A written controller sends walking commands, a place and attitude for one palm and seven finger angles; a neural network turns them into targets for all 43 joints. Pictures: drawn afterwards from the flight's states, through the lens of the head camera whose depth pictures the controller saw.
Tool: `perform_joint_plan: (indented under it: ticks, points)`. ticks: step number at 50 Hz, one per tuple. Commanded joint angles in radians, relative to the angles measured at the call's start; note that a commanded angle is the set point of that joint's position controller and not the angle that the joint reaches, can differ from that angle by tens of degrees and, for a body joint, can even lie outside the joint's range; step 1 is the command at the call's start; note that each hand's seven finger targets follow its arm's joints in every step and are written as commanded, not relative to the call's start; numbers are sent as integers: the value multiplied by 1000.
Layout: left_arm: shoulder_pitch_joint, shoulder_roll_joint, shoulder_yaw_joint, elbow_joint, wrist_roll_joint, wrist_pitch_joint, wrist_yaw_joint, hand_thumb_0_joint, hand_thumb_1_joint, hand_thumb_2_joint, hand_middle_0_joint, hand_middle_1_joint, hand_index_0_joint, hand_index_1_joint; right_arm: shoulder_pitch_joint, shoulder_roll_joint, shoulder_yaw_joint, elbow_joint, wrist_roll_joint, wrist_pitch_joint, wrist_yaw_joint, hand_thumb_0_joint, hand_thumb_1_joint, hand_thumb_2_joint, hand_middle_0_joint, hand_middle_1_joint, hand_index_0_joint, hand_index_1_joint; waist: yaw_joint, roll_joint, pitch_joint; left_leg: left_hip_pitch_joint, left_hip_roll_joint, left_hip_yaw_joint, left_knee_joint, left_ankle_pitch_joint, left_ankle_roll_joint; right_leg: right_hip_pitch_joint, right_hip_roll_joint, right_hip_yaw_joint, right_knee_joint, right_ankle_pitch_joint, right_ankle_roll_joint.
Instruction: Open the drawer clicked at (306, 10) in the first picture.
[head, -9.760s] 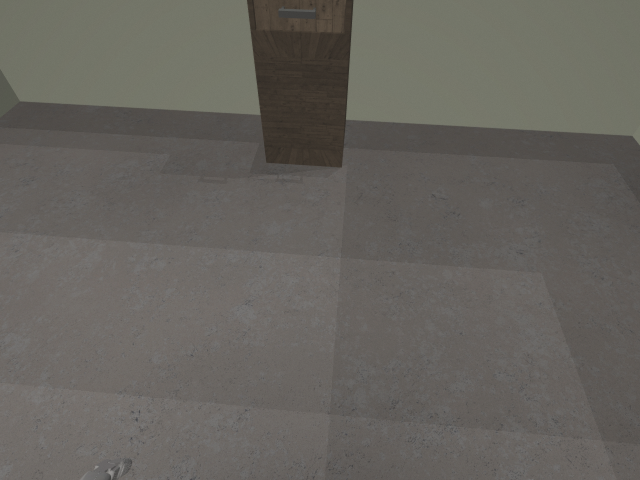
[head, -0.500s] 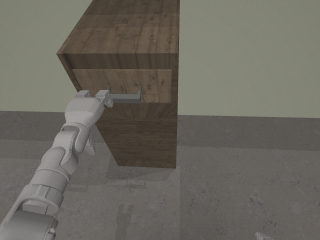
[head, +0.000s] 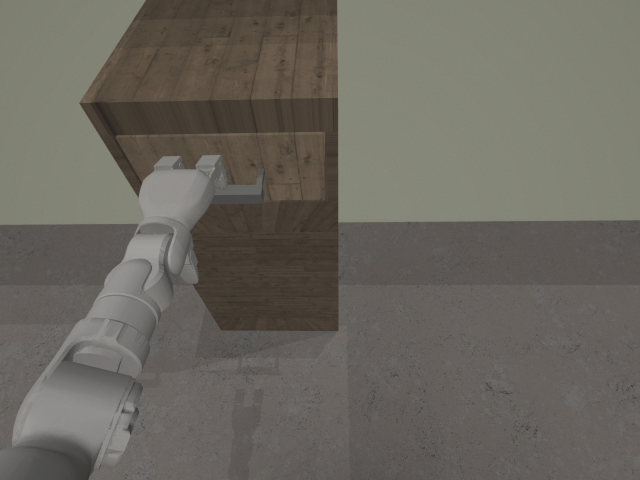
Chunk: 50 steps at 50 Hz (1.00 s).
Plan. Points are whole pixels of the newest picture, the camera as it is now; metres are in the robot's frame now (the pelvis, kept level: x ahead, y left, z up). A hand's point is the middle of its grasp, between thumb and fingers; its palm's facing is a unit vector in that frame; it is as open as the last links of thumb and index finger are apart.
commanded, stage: move the hooked fingers above the handle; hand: left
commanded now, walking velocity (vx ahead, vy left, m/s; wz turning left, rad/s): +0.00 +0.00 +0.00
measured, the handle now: (226, 184) +0.59 +0.18 -0.02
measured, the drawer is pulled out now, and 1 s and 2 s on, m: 0.00 0.00 0.00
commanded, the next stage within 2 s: lower the fingers behind the handle in 1.32 s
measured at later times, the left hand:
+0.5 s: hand (229, 187) +0.53 +0.15 +0.03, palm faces -0.06 -0.01 -1.00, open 13.8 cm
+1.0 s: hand (222, 195) +0.50 +0.16 +0.04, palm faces -0.05 -0.03 -1.00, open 13.8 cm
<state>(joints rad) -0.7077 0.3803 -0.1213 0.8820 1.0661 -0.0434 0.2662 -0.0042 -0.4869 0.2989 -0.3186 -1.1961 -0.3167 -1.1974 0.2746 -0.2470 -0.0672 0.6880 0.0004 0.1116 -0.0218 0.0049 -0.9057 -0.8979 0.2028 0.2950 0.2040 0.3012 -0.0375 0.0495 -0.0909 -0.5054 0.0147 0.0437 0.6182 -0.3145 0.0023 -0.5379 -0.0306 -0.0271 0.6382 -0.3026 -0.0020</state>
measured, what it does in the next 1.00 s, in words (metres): stands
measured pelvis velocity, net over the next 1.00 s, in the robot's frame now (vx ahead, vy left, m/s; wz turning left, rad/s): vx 0.02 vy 0.01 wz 0.00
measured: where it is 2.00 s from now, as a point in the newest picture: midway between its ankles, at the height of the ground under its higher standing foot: outside the picture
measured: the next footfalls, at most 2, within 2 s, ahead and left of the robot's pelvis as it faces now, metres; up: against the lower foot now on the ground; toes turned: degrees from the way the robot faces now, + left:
none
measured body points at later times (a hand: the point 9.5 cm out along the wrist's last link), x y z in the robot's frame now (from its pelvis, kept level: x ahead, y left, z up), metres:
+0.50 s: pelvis +0.00 +0.01 -0.01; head +0.11 -0.01 +0.42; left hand +0.52 +0.15 +0.09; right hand -0.03 -0.27 -0.14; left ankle -0.01 +0.12 -0.72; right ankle +0.00 -0.12 -0.72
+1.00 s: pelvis +0.02 +0.01 -0.01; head +0.11 -0.01 +0.44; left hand +0.50 +0.16 +0.09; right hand +0.05 -0.27 -0.14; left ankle -0.01 +0.12 -0.72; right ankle +0.00 -0.12 -0.72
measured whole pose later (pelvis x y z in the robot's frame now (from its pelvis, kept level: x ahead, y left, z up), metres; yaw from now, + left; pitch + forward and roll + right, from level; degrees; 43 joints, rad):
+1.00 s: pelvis +0.02 +0.01 -0.01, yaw +0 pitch +17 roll +0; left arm -0.89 0.35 -0.15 1.05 1.07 0.00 0.29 -0.01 -0.49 0.30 -0.32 -1.20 -0.32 -1.20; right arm 0.31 -0.25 -0.08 0.72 -0.02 0.10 0.00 0.00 -0.91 -0.90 0.20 0.30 0.20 0.30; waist -0.09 0.05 -0.12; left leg -0.61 0.02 0.03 0.67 -0.36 0.01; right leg -0.63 -0.02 -0.03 0.65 -0.33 0.01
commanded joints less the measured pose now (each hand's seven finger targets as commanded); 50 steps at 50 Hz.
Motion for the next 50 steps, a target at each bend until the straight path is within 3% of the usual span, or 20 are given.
perform_joint_plan:
  ticks: [1, 4, 6, 11, 12, 14, 18, 19, 24, 26, 28, 30, 33, 35, 38, 40, 42, 43, 47, 50]
  points:
    - [-535, 212, 65, -122, 7, 16, 58, 0, -500, 300, -300, -1200, -300, -1200, 90, -138, -45, -68, -7, -28, -10, 0, -900, -900, 200, 300, 200, 300, -46, -51, -357, 137, -48, 2, -28, 288, 39, 156, 58, 2, -58, 293, -31]
    - [-574, 209, 57, -74, 10, 21, 56, 0, -500, 300, -300, -1200, -300, -1200, 108, -142, -43, -62, -9, -28, -13, 0, -900, -900, 200, 300, 200, 300, -64, -58, -372, 123, -47, -2, -15, 295, 41, 142, 60, 1, -48, 304, -30]
    - [-619, 171, 24, -55, 10, 23, 56, 0, -500, 300, -300, -1200, -300, -1200, 125, -141, -43, -59, -10, -33, -11, 0, -900, -900, 200, 300, 200, 300, -79, -44, -372, 123, -47, -4, -8, 292, 40, 114, 63, 2, -46, 293, -30]
    - [-667, 215, 63, 13, 20, 24, 75, 0, -500, 300, -300, -1200, -300, -1200, 168, -148, -44, -46, -18, -38, -10, 0, -900, -900, 200, 300, 200, 300, -90, -48, -416, 93, -44, -7, 17, 319, 41, 107, 67, 2, -21, 319, -29]
    - [-677, 254, 96, 29, 23, 26, 82, 0, -500, 300, -300, -1200, -300, -1200, 170, -153, -44, -43, -19, -40, -11, 0, -900, -900, 200, 300, 200, 300, -91, -58, -417, 70, -45, -7, 22, 322, 42, 116, 67, 3, -17, 326, -29]
    - [-698, 228, 65, 68, 29, 45, 93, 0, -500, 300, -300, -1200, -300, -1200, 185, -155, -42, -38, -20, -43, -10, 0, -900, -900, 200, 300, 200, 300, -104, -40, -414, 51, -44, -5, 25, 301, 41, 86, 68, 2, -13, 310, -27]
    - [-751, 282, 92, 109, 35, 70, 101, 0, -500, 300, -300, -1200, -300, -1200, 216, -166, -41, -27, -23, -47, -9, 0, -900, -900, 200, 300, 200, 300, -119, -45, -462, 24, -45, -4, 44, 312, 45, 98, 70, 6, 0, 335, -23]
    - [-776, 247, 62, 104, 34, 72, 98, 0, -500, 300, -300, -1200, -300, -1200, 224, -164, -43, -26, -24, -49, -8, 0, -900, -900, 200, 300, 200, 300, -132, -23, -473, 40, -42, -5, 49, 320, 44, 77, 72, 6, 1, 336, -23]
    - [-736, 268, 95, 86, 25, 63, 78, 0, -500, 300, -300, -1200, -300, -1200, 254, -167, -51, -24, -31, -47, -2, 0, -900, -900, 200, 300, 200, 300, -106, 16, -547, 79, -31, -7, 68, 415, 42, 97, 75, 5, 15, 393, -25]
    - [-717, 267, 97, 83, 29, 62, 75, 0, -500, 300, -300, -1200, -300, -1200, 261, -169, -52, -19, -32, -42, -1, 0, -900, -900, 200, 300, 200, 300, -110, -8, -538, 78, -25, -10, 71, 437, 42, 95, 77, 1, 18, 406, -24]
    - [-683, 272, 109, 57, 23, 56, 76, 0, -500, 300, -300, -1200, -300, -1200, 260, -169, -53, -21, -33, -37, 1, 0, -900, -900, 200, 300, 200, 300, -95, 4, -548, 82, -24, -6, 69, 470, 40, 119, 75, 3, 18, 436, -24]
    - [-656, 321, 153, 39, 27, 55, 84, 0, -500, 300, -300, -1200, -300, -1200, 254, -172, -53, -19, -33, -34, 3, 0, -900, -900, 200, 300, 200, 300, -80, -10, -535, 69, -22, -2, 64, 470, 41, 137, 75, 2, 18, 448, -24]
    - [-640, 290, 131, 15, 24, 59, 92, 0, -500, 300, -300, -1200, -300, -1200, 244, -169, -54, -23, -32, -30, 4, 0, -900, -900, 200, 300, 200, 300, -81, -20, -520, 69, -24, 2, 53, 460, 41, 150, 74, 0, 6, 449, -22]
    - [-622, 307, 144, 10, 27, 62, 94, 0, -500, 300, -300, -1200, -300, -1200, 233, -169, -55, -21, -29, -27, 2, 0, -900, -900, 200, 300, 200, 300, -79, -29, -498, 74, -25, 6, 46, 448, 42, 155, 74, 0, -1, 445, -22]
    - [-645, 259, 104, -45, 20, 52, 86, 0, -500, 300, -300, -1200, -300, -1200, 229, -162, -60, -19, -28, -27, 2, 0, -900, -900, 200, 300, 200, 300, -88, 11, -508, 134, -20, -2, 43, 498, 39, 137, 73, -4, -7, 450, -23]
    - [-613, 226, 85, -40, 13, 48, 76, 0, -500, 300, -300, -1200, -300, -1200, 225, -160, -62, -18, -26, -25, 4, 0, -900, -900, 200, 300, 200, 300, -85, -3, -495, 163, -18, -8, 43, 517, 38, 126, 76, -8, -15, 440, -23]
    - [-650, 139, 13, -39, 3, 44, 64, 0, -500, 300, -300, -1200, -300, -1200, 219, -155, -62, -12, -23, -23, 6, 0, -900, -900, 200, 300, 200, 300, -113, -20, -452, 179, -17, -16, 41, 511, 37, 89, 77, -12, -27, 419, -22]
    - [-667, 129, 3, -48, 0, 38, 62, 0, -500, 300, -300, -1200, -300, -1200, 221, -156, -64, -8, -21, -25, 6, 0, -900, -900, 200, 300, 200, 300, -118, -15, -436, 189, -14, -23, 37, 502, 37, 68, 77, -14, -28, 398, -22]
    - [-699, 122, 6, -74, -3, 21, 68, 0, -500, 300, -300, -1200, -300, -1200, 204, -151, -62, -10, -26, -21, 7, 0, -900, -900, 200, 300, 200, 300, -112, -5, -467, 219, -21, -28, 48, 523, 34, 70, 76, -13, -20, 406, -26]
    - [-696, 166, 40, 17, 20, 51, 99, 0, -500, 300, -300, -1200, -300, -1200, 189, -152, -49, -6, -24, -19, 6, 0, -900, -900, 200, 300, 200, 300, -113, -20, -390, 137, -29, -19, 37, 422, 32, 50, 74, -17, -14, 359, -28]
